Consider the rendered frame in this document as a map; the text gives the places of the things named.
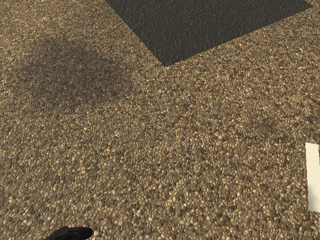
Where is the robot left hand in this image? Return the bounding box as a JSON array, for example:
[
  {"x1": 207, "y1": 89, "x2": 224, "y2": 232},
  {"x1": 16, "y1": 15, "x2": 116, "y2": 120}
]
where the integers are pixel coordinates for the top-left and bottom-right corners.
[{"x1": 43, "y1": 226, "x2": 93, "y2": 240}]

